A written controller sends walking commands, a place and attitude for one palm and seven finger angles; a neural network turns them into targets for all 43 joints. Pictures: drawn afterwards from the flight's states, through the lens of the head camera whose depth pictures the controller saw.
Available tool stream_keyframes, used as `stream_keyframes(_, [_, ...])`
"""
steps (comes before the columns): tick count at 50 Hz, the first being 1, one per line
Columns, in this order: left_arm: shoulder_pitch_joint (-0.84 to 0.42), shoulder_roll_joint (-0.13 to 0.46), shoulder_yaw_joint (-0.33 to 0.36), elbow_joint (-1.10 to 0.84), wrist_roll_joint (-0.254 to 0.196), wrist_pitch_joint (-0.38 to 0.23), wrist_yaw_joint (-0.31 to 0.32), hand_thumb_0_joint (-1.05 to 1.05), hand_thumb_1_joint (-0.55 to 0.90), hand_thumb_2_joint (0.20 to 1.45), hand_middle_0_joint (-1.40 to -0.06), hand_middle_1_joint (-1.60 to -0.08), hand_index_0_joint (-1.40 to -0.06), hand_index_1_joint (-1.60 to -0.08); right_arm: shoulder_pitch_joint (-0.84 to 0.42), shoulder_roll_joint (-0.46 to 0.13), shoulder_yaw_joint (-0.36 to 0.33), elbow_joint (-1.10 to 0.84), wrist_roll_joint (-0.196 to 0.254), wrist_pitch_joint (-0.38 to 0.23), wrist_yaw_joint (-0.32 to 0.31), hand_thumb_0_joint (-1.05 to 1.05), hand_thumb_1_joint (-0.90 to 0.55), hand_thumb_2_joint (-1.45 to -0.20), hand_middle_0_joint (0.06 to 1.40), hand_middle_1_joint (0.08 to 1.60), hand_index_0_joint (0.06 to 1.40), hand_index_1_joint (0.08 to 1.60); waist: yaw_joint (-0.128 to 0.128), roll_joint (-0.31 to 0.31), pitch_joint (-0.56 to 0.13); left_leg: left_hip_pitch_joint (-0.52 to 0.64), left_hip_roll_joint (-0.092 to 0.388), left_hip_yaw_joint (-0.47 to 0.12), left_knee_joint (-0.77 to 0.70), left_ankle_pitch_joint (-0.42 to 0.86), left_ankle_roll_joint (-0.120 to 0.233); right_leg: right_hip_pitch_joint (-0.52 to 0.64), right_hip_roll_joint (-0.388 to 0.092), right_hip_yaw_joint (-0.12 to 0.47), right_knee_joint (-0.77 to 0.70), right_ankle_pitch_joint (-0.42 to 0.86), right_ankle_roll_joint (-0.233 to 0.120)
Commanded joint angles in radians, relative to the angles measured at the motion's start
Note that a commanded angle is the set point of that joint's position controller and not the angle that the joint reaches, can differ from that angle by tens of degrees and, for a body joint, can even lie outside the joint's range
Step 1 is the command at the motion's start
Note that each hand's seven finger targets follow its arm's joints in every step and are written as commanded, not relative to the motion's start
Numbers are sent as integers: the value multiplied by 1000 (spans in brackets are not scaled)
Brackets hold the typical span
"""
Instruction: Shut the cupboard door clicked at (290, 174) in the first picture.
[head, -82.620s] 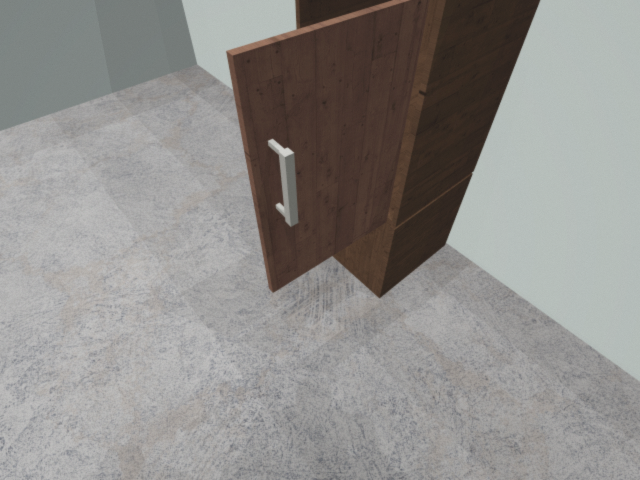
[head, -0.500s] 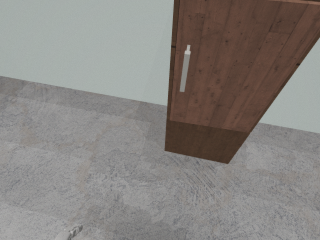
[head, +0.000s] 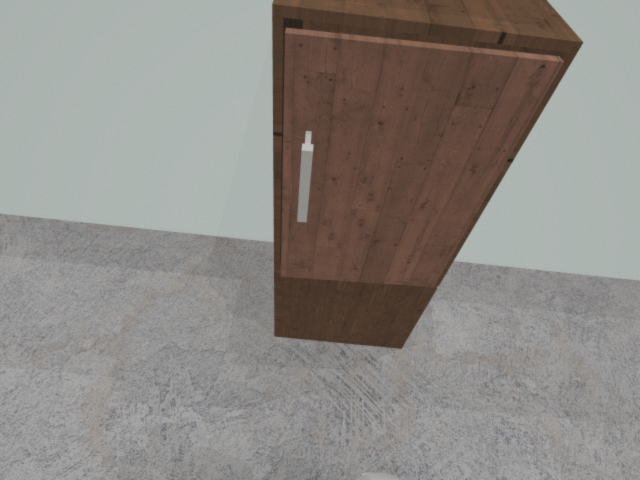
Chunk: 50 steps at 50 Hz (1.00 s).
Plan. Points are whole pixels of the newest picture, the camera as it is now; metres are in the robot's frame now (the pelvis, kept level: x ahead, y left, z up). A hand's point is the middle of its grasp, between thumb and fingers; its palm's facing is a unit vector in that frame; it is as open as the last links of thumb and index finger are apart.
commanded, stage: take the last steps up to it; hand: left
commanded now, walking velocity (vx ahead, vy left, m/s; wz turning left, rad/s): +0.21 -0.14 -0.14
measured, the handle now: (305, 179) +0.60 +0.05 +0.01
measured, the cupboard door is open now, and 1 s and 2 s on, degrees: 2 2 2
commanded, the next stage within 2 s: come to a stop and stand still in 0.26 s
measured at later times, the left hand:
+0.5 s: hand (258, 454) +0.19 +0.08 -0.18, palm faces -0.03 -0.98 -0.19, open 7.3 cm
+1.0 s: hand (270, 465) +0.18 +0.07 -0.17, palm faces -0.02 -0.96 -0.27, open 7.4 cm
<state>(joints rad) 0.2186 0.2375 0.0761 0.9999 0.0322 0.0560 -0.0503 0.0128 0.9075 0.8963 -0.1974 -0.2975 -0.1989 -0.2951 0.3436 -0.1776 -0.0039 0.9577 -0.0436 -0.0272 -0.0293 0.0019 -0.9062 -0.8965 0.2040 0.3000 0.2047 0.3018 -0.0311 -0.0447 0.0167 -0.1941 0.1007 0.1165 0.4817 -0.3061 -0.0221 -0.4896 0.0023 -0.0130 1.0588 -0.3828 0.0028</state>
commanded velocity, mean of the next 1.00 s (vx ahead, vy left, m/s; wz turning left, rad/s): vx -0.04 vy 0.00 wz -0.01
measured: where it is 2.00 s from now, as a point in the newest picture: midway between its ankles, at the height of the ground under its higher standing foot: outside the picture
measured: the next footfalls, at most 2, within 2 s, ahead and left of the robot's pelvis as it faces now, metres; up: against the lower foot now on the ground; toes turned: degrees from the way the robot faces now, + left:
right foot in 0.22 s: +0.15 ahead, -0.22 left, +0.00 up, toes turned -4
left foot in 0.52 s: +0.21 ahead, +0.00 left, +0.00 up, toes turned +3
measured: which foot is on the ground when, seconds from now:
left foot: down 0.00-0.24, up 0.26-0.50, down 0.52-0.82, up 0.84-1.00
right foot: up 0.00-0.20, down 0.22-1.00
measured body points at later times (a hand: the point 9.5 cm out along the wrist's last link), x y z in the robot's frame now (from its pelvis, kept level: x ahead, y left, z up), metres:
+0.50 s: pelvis +0.13 -0.09 +0.00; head +0.17 -0.08 +0.44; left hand +0.19 +0.14 -0.16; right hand +0.18 -0.33 -0.15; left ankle +0.17 +0.01 -0.73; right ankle +0.12 -0.18 -0.74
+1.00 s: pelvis +0.14 -0.13 +0.00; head +0.18 -0.15 +0.45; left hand +0.18 +0.12 -0.15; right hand +0.21 -0.39 -0.16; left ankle +0.11 +0.00 -0.70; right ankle +0.11 -0.22 -0.74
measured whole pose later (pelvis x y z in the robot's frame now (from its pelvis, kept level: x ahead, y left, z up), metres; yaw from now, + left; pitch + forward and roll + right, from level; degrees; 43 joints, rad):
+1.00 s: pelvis +0.14 -0.13 +0.00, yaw -2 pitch +1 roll +2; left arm 0.23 0.19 0.02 1.03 0.03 0.01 0.03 0.01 0.91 0.90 -0.20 -0.30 -0.20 -0.30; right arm 0.13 -0.23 -0.05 1.00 0.00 0.07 -0.02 0.00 -0.91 -0.90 0.20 0.30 0.20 0.30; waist 0.01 0.01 0.07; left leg -0.33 -0.01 0.01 0.80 -0.48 -0.03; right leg -0.21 0.01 -0.01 0.51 -0.30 -0.05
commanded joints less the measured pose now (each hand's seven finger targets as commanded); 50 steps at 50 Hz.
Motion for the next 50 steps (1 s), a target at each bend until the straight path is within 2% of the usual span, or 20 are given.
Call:
stream_keyframes(1, [-118,21,-2,-113,-8,-30,-14,0,900,900,-200,-300,-200,-300,73,-210,-55,-2,4,-20,-18,0,-900,-900,200,300,200,300,-11,218,55,88,237,-102,-235,328,119,-115,-68,-9,-98,89,20])
stream_keyframes(5, [-154,16,-10,-112,-8,-34,-17,0,900,900,-200,-300,-200,-300,81,-225,-72,23,3,-10,-8,0,-900,-900,200,300,200,300,-26,247,52,51,223,-50,-214,278,110,2,-41,-78,-310,125,12])
stream_keyframes(9, [-19,65,5,-61,-6,-51,-12,0,900,900,-200,-300,-200,-300,29,-235,-81,30,10,4,-2,0,-900,-900,200,300,200,300,46,179,15,-53,192,-11,-38,238,67,317,15,-124,-529,182,-16])
stream_keyframes(10, [111,110,17,-21,-3,-64,-4,0,900,900,-200,-300,-200,-300,17,-215,-74,28,19,1,5,0,-900,-900,200,300,200,300,112,81,-44,-153,123,52,143,231,33,513,-19,-68,-598,193,-39])
stream_keyframes(11, [247,219,43,21,2,-79,16,0,900,900,-200,-300,-200,-300,13,-124,-54,-1,34,-6,13,0,-900,-900,200,300,200,300,161,-204,-135,-369,-9,104,436,-98,-3,704,-270,254,-697,176,-134])
stream_keyframes(12, [270,250,40,29,-14,-77,27,0,900,900,-200,-300,-200,-300,-43,-119,-49,-38,39,1,6,0,-900,-900,200,300,200,300,161,-208,-124,-427,-47,-5,657,-385,5,625,-396,416,-800,256,-218])
stream_keyframes(13, [189,224,29,16,-12,-80,38,0,900,900,-200,-300,-200,-300,-49,-126,-55,-22,38,6,2,0,-900,-900,200,300,200,300,125,-247,-107,-428,-12,-91,746,-314,15,507,-375,412,-837,199,-225])
stream_keyframes(14, [95,171,18,-1,-16,-72,48,0,900,900,-200,-300,-200,-300,-39,-131,-62,-12,32,14,1,0,-900,-900,200,300,200,300,79,-196,-51,-405,20,-107,757,-252,12,425,-356,356,-844,114,-229])
stream_keyframes(17, [-19,68,-16,-24,-11,-89,60,0,900,900,-200,-300,-200,-300,-3,-85,-44,29,18,23,13,0,-900,-900,200,300,200,300,2,-69,-45,-288,32,-76,614,-127,-3,310,-258,101,-786,411,-200])
stream_keyframes(22, [-10,50,-32,4,-13,-98,75,0,900,900,-200,-300,-200,-300,-6,-25,-11,47,31,27,9,0,-900,-900,200,300,200,300,0,-24,-62,-140,-23,-63,211,-26,-21,335,-240,67,-719,742,-188])
stream_keyframes(24, [-15,50,-36,20,-20,-95,82,0,900,900,-200,-300,-200,-300,13,-42,-14,68,36,23,7,0,-900,-900,200,300,200,300,-13,-11,-81,-18,-29,-84,-13,195,-18,345,-217,57,-644,754,-138])
stream_keyframes(26, [33,38,-36,15,-33,-76,92,0,900,900,-200,-300,-200,-300,-21,-120,-25,49,33,17,-3,0,-900,-900,200,300,200,300,21,100,-82,72,93,-171,-23,712,53,291,-146,27,-611,545,-42])
stream_keyframes(30, [37,52,-30,-7,-25,-36,94,0,900,900,-200,-300,-200,-300,-79,-160,-44,16,36,38,-20,0,-900,-900,200,300,200,300,26,262,-24,57,193,-257,-94,934,157,250,-60,-28,-458,72,3])
stream_keyframes(35, [49,35,-15,-38,-18,-23,89,0,900,900,-200,-300,-200,-300,-152,-194,-73,-32,21,56,-22,0,-900,-900,200,300,200,300,31,183,-113,165,220,-243,-40,943,227,137,-13,15,-288,-108,2])
stream_keyframes(37, [77,26,-13,-43,-15,-27,87,0,900,900,-200,-300,-200,-300,-178,-196,-79,-42,23,59,-18,0,-900,-900,200,300,200,300,45,158,-144,140,190,-213,-8,843,198,203,-13,4,-395,-1,3])
stream_keyframes(39, [116,50,-14,-39,-4,-40,88,0,900,900,-200,-300,-200,-300,-202,-172,-80,-54,34,61,-9,0,-900,-900,200,300,200,300,62,39,-144,50,91,-162,73,546,113,308,-52,66,-614,354,-10])
stream_keyframes(41, [60,145,-7,-54,0,-51,84,0,900,900,-200,-300,-200,-300,-181,-101,-71,-64,43,71,10,0,-900,-900,200,300,200,300,29,-166,-44,-114,-104,-67,230,-127,6,271,-334,311,-731,588,-160])
stream_keyframes(42, [54,137,-8,-51,1,-53,84,0,900,900,-200,-300,-200,-300,-225,-88,-70,-62,35,85,8,0,-900,-900,200,300,200,300,49,-154,-14,-143,-106,-116,346,-256,9,248,-346,333,-740,688,-204])
stream_keyframes(45, [16,110,-20,-39,-3,-60,90,0,900,900,-200,-300,-200,-300,-210,-92,-59,-27,42,80,4,0,-900,-900,200,300,200,300,27,-122,-25,-199,-88,-140,443,-222,3,348,-283,239,-662,891,-218])
stream_keyframes(50, [42,125,-21,-5,-11,-67,91,0,900,900,-200,-300,-200,-300,-169,-79,-39,17,46,61,4,0,-900,-900,200,300,200,300,38,-99,-76,-122,-84,-101,136,-116,-11,469,-235,188,-625,888,-183])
